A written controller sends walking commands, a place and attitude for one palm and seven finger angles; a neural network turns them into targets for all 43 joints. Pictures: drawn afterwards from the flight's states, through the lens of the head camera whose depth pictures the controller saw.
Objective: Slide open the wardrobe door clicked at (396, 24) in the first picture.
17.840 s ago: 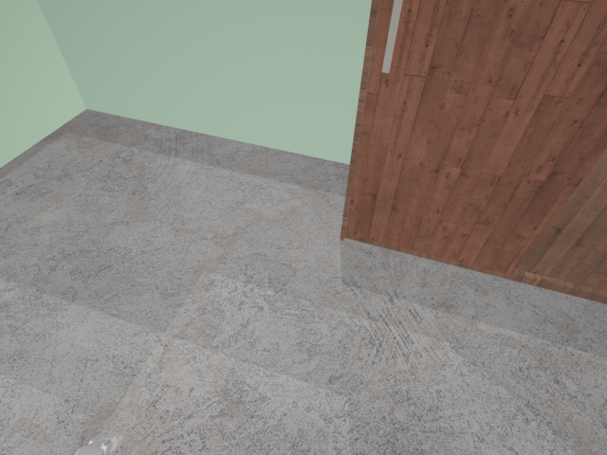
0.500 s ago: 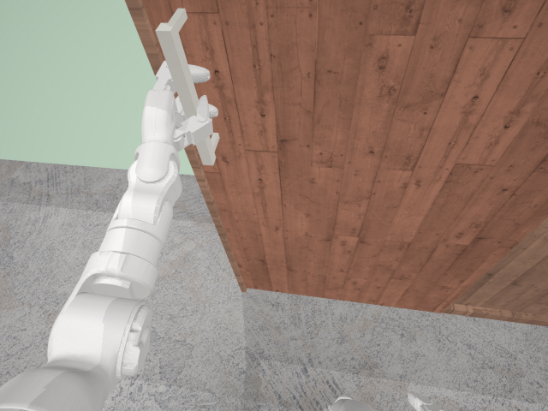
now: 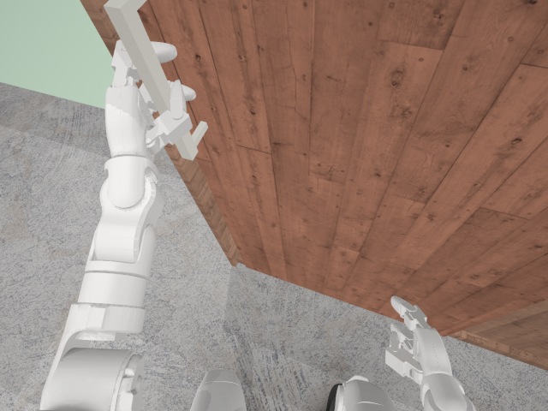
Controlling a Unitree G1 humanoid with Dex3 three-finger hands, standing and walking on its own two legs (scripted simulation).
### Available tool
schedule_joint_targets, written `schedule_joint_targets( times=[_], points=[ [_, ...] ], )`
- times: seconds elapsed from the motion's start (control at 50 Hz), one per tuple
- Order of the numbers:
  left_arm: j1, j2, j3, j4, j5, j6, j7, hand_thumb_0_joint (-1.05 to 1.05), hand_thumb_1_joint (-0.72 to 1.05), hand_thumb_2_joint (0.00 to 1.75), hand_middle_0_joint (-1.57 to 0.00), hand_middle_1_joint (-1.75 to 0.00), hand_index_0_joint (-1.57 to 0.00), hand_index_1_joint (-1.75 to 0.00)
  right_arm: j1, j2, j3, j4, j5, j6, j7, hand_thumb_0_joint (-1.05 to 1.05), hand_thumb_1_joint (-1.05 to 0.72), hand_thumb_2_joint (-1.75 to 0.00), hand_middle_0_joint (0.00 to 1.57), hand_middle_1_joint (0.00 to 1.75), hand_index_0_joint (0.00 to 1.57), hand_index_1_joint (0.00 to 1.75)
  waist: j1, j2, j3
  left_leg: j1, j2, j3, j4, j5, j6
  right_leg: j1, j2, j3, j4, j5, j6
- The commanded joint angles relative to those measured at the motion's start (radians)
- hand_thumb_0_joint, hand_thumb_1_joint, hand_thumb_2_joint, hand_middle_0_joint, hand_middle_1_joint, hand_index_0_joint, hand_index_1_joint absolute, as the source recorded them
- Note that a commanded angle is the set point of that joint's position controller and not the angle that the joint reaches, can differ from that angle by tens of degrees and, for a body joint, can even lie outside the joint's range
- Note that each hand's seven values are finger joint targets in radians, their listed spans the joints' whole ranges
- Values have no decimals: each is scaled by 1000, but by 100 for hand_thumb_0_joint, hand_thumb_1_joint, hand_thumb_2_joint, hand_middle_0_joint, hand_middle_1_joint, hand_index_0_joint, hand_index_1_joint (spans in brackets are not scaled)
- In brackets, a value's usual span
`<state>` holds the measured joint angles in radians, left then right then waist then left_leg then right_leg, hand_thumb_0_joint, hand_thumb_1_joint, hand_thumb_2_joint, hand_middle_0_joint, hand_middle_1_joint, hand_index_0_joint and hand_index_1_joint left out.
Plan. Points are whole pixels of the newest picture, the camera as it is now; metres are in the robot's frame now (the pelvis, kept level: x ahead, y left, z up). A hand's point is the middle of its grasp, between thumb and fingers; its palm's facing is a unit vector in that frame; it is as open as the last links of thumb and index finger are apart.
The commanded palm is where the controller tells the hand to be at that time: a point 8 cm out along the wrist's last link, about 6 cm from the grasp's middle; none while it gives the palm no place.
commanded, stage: step sideways, sliding the door along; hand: left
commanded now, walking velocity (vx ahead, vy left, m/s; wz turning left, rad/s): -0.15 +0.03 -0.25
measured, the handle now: (171, 85) +0.46 +0.21 +0.17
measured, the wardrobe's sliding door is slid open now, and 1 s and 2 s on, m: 0.05 0.32 0.44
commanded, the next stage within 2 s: stop walking and hold the door there in 1.98 s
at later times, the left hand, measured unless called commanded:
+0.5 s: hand (279, 138) +0.39 +0.06 +0.17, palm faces +0.26 -0.96 -0.07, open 6.5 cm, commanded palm +0.35 +0.04 +0.16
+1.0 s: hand (407, 181) +0.34 -0.08 +0.17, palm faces -0.03 -1.00 -0.07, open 6.6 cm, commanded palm +0.32 -0.06 +0.16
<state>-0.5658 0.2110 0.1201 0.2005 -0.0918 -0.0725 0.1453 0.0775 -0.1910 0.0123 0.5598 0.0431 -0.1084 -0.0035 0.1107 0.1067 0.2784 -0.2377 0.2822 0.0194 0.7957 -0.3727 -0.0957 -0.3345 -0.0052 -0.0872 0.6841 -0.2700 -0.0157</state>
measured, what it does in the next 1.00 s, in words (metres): steps to the right: left foot, then right foot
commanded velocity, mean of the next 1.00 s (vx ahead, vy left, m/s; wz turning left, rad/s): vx -0.30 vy -0.21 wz -0.25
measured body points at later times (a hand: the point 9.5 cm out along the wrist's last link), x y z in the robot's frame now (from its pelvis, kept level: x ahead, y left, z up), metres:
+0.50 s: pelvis +0.07 -0.10 +0.00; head +0.16 -0.11 +0.44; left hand +0.37 +0.11 +0.17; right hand +0.29 -0.25 -0.10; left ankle -0.02 +0.08 -0.70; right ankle +0.15 -0.18 -0.71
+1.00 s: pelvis +0.01 -0.15 +0.02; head +0.08 -0.16 +0.46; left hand +0.34 -0.02 +0.17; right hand +0.17 -0.38 -0.08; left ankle +0.04 +0.03 -0.71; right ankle +0.04 -0.28 -0.65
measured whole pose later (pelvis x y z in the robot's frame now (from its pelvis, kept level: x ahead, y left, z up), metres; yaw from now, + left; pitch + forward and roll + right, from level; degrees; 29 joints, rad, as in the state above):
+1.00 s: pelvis +0.01 -0.15 +0.02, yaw -11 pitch -3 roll -1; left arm -0.07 0.11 -0.03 -0.24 -0.02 -0.10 0.16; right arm 0.15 -0.20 0.01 0.55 0.00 -0.11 0.02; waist 0.07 0.05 0.20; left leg -0.20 0.21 0.13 0.56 -0.28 -0.10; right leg -0.52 0.01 -0.02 1.02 -0.39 0.03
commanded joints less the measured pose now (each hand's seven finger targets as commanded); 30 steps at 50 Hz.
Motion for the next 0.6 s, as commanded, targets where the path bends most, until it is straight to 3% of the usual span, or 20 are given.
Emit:
schedule_joint_targets(
  times=[0.0, 0.04, 0.06, 0.1, 0.12, 0.14, 0.16, 0.18, 0.2, 0.26, 0.34, 0.42, 0.44, 0.46, 0.48, 0.5, 0.52, 0.54, 0.56, 0.58],
  points=[
    [-289, 17, -224, -532, 54, -126, -97, 0, 90, 90, -45, -140, -45, -140, -17, -78, -57, -120, 3, -60, -52, 0, -90, -90, 20, 30, 20, 30, -82, -371, -619, -174, -241, -10, 360, -306, 54, 417, -324, 343, -101, 1349, -113],
    [-273, -95, -317, -671, 48, -135, -88, 0, 90, 90, -45, -140, -45, -140, -58, -52, -20, -102, -6, -92, -50, 0, -90, -90, 20, 30, 20, 30, -111, -259, -617, -230, -236, -37, 156, -294, 67, 490, -326, 358, -69, 1369, -139],
    [-251, -114, -336, -701, 48, -146, -78, 0, 90, 90, -45, -140, -45, -140, -43, -47, -12, -105, -3, -93, -47, 0, -90, -90, 20, 30, 20, 30, -126, -271, -644, -193, -236, -15, 18, -230, 63, 516, -307, 309, -45, 1364, -126],
    [-200, -121, -349, -737, 55, -166, -68, 0, 90, 90, -45, -140, -45, -140, -28, -67, -29, -112, -12, -77, -44, 0, -90, -90, 20, 30, 20, 30, -144, -313, -694, -8, -223, 43, -177, 54, 54, 439, -242, 250, 12, 1226, -90],
    [-197, -133, -374, -760, 53, -173, -70, 0, 90, 90, -45, -140, -45, -140, -22, -84, -44, -118, -14, -66, -39, 0, -90, -90, 20, 30, 20, 30, -153, -301, -715, 162, -170, 35, -246, 312, 74, 308, -212, 217, 57, 1058, -55],
    [-176, -162, -413, -783, 42, -178, -75, 0, 90, 90, -45, -140, -45, -140, -38, -111, -57, -133, -14, -66, -34, 0, -90, -90, 20, 30, 20, 30, -155, -112, -703, 408, 4, -75, -303, 824, 145, 16, -131, 148, 144, 527, 22],
    [-155, -195, -444, -801, 39, -188, -89, 0, 90, 90, -45, -140, -45, -140, -27, -125, -73, -155, -13, -66, -12, 0, -90, -90, 20, 30, 20, 30, -118, 78, -755, 603, 206, -220, -246, 1374, 255, -215, -62, 115, 302, -171, 47],
    [-140, -199, -436, -763, 63, -200, -98, 0, 90, 90, -45, -140, -45, -140, 4, -122, -76, -156, -8, -75, 15, 0, -90, -90, 20, 30, 20, 30, -107, 54, -761, 661, 215, -138, -202, 1471, 287, -280, -42, 156, 395, -332, 31],
    [-172, -186, -420, -749, 73, -191, -101, 0, 90, 90, -45, -140, -45, -140, -8, -146, -86, -158, -10, -80, 22, 0, -90, -90, 20, 30, 20, 30, -115, 41, -677, 671, 202, -46, -200, 1384, 263, -358, -20, 163, 407, -288, 31],
    [-192, -180, -430, -808, 97, -201, -95, 0, 90, 90, -45, -140, -45, -140, 20, -116, -57, -152, -29, -108, 31, 0, -90, -90, 20, 30, 20, 30, -141, 184, -589, 650, 132, 54, -201, 1350, 186, -413, -31, 66, 372, -211, 43],
    [-74, -122, -377, -795, 103, -181, -99, 0, 90, 90, -45, -140, -45, -140, 10, -122, -49, -167, -42, -96, 32, 0, -90, -90, 20, 30, 20, 30, -135, 194, -555, 605, 68, 169, -165, 1348, 118, -283, 12, -48, 157, -31, 55],
    [35, -97, -354, -855, 88, -189, -106, 0, 90, 90, -45, -140, -45, -140, -22, -85, -19, -179, -30, -105, 35, 0, -90, -90, 20, 30, 20, 30, -129, 139, -543, 445, 70, 194, -29, 1239, 119, -30, 32, -79, -71, 198, 59],
    [69, -86, -343, -860, 92, -191, -106, 0, 90, 90, -45, -140, -45, -140, -31, -90, -12, -173, -27, -104, 31, 0, -90, -90, 20, 30, 20, 30, -125, 116, -524, 361, 64, 176, 11, 1147, 112, 52, 14, -60, -124, 295, 55],
    [108, -69, -325, -880, 94, -195, -103, 0, 90, 90, -45, -140, -45, -140, -52, -79, -7, -179, -19, -102, 27, 0, -90, -90, 20, 30, 20, 30, -112, 40, -523, 254, 38, 170, 83, 899, 104, 149, -36, -4, -139, 484, 40],
    [159, -34, -300, -887, 99, -200, -93, 0, 90, 90, -45, -140, -45, -140, -67, -63, -1, -182, -19, -98, 12, 0, -90, -90, 20, 30, 20, 30, -98, -111, -533, 96, -69, 173, 220, 358, 67, 241, -174, 145, -158, 944, -14],
    [256, -8, -269, -876, 92, -184, -80, 0, 90, 90, -45, -140, -45, -140, -67, -44, 1, -186, -23, -103, -6, 0, -90, -90, 20, 30, 20, 30, -64, -326, -533, -63, -230, 122, 327, -274, 38, 283, -294, 375, -184, 1431, -100],
    [338, -2, -256, -881, 80, -169, -69, 0, 90, 90, -45, -140, -45, -140, -36, -44, -3, -174, -27, -104, -7, 0, -90, -90, 20, 30, 20, 30, -51, -412, -545, -125, -259, 5, 387, -397, 44, 305, -327, 428, -184, 1492, -101],
    [372, -9, -264, -886, 74, -160, -67, 0, 90, 90, -45, -140, -45, -140, -8, -59, -11, -157, -29, -97, -6, 0, -90, -90, 20, 30, 20, 30, -64, -345, -564, -141, -233, -43, 379, -359, 49, 304, -342, 448, -187, 1353, -103],
    [356, -60, -318, -993, 79, -187, -66, 0, 90, 90, -45, -140, -45, -140, -25, -20, 18, -162, -25, -94, 5, 0, -90, -90, 20, 30, 20, 30, -76, -337, -580, -219, -234, -66, 347, -349, 46, 428, -345, 423, -168, 1329, -124],
    [334, -59, -306, -1061, 77, -211, -54, 0, 90, 90, -45, -140, -45, -140, -27, -19, 20, -142, -31, -91, 18, 0, -90, -90, 20, 30, 20, 30, -97, -271, -612, -224, -241, -58, 304, -320, 38, 485, -320, 411, -168, 1321, -139]
  ],
)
